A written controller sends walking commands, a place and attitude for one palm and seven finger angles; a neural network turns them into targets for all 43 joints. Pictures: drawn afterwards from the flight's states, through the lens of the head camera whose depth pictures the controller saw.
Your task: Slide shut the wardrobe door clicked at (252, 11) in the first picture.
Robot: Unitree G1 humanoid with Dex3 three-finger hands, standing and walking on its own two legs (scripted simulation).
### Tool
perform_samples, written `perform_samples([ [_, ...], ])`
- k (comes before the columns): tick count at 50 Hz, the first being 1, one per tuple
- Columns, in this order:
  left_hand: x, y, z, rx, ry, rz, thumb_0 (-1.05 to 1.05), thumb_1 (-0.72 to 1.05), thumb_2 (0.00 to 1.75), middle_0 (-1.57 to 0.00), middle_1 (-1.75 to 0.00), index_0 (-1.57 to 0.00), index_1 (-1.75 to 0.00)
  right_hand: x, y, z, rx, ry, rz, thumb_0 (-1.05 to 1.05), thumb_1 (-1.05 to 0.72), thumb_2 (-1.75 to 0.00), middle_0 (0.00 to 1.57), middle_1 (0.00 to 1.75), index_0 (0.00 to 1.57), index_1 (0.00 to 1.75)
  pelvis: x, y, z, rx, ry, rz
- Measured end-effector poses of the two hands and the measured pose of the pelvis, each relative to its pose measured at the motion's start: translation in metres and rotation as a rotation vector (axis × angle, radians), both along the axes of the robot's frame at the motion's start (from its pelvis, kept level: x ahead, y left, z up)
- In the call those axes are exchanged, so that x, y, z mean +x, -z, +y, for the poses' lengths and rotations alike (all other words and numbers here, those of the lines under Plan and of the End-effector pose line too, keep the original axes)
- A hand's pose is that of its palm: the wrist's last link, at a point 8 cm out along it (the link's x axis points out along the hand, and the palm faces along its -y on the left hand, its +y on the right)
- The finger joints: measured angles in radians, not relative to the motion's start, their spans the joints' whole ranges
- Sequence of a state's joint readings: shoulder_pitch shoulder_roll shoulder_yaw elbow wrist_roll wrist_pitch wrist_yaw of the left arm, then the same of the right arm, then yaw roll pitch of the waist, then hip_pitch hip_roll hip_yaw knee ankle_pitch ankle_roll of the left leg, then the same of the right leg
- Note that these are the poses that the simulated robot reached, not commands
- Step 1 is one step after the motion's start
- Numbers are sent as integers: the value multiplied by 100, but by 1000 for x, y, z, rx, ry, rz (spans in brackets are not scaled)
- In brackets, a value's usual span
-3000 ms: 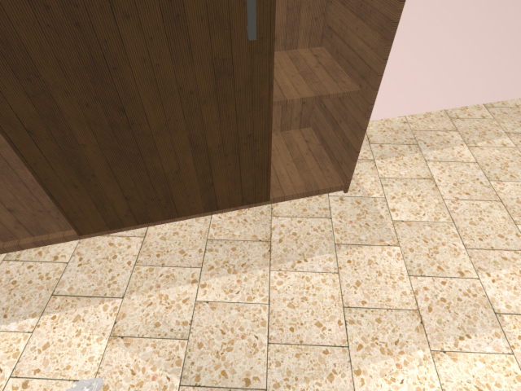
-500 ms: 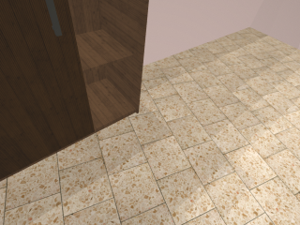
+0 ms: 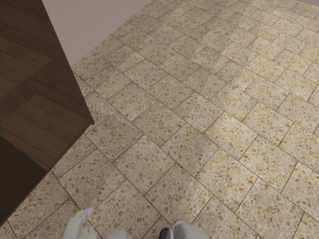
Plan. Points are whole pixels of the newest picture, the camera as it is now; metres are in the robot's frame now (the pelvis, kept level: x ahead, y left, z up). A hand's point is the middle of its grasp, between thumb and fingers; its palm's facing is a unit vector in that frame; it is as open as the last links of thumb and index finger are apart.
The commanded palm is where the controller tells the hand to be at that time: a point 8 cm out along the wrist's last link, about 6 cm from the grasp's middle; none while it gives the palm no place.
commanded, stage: walk to a spot facing it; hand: left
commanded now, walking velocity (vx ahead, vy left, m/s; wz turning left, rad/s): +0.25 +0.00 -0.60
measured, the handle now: out of the picture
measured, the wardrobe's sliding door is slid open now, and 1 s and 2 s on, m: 0.41 0.41 0.41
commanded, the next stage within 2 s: turn to face it in 1.70 s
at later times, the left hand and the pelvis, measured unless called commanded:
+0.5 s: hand (51, 229) +0.16 +0.29 -0.15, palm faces -0.18 -0.96 -0.21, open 7.4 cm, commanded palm none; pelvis +0.08 +0.09 +0.03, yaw -18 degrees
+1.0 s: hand (122, 168) +0.32 +0.11 -0.13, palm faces -0.59 -0.76 -0.27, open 7.4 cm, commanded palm none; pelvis +0.09 +0.04 +0.01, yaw -37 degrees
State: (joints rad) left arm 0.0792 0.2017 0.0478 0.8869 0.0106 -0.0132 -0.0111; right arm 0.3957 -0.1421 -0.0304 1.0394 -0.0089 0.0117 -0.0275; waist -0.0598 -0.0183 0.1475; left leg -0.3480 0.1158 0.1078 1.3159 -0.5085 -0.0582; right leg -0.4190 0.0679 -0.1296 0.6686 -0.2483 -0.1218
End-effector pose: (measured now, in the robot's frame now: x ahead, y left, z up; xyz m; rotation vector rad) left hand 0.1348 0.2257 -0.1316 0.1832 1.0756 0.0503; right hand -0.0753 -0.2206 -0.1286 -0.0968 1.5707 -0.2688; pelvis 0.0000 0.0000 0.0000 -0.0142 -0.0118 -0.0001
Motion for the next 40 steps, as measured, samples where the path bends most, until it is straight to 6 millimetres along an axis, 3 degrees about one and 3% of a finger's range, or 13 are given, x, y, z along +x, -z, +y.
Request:
perform_samples([
  [5,-1,-10,10,34,26,75,1,90,90,-20,-30,-20,-30,107,-6,-2,-20,-28,-275,0,-91,-90,20,30,20,30,17,-12,7,0,60,9],
  [9,-2,-18,26,43,23,99,1,90,90,-20,-30,-20,-30,174,-20,3,-30,-62,-435,0,-91,-90,20,30,20,30,31,-18,20,8,107,20],
  [14,-2,-19,56,49,5,129,1,90,90,-20,-30,-20,-30,229,-39,15,-63,-92,-541,0,-91,-90,20,30,20,30,48,-20,42,13,166,27],
  [18,3,-8,86,51,1,166,1,90,90,-20,-30,-20,-30,250,-49,30,-115,-92,-587,0,-91,-90,20,30,20,30,63,-16,65,2,207,27],
  [23,21,-7,111,59,62,222,1,90,90,-20,-30,-20,-30,233,-61,45,-152,-44,-553,0,-90,-90,20,30,20,30,77,-24,82,-15,287,10],
  [30,59,-14,115,69,165,256,1,91,90,-20,-30,-19,-30,172,-57,60,-169,120,-423,0,-90,-90,21,30,21,30,92,-32,91,-33,380,12],
  [35,96,-14,89,71,264,246,1,91,90,-20,-30,-19,-30,112,-45,72,-151,265,-297,0,-90,-90,21,30,20,30,97,-32,88,-26,449,15],
  [40,143,-17,39,77,406,190,1,91,90,-20,-30,-19,-30,52,-30,83,-116,418,-185,0,-90,-90,20,30,20,30,97,-27,76,-9,526,19],
])
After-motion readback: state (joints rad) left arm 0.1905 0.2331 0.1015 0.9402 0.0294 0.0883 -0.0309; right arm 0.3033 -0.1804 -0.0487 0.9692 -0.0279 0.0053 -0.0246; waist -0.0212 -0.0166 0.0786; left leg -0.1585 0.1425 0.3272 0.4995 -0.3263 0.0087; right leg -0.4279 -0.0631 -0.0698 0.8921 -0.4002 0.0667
